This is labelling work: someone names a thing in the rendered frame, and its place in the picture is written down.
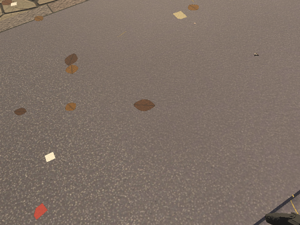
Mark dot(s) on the robot right hand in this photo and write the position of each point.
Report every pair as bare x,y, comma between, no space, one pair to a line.
282,219

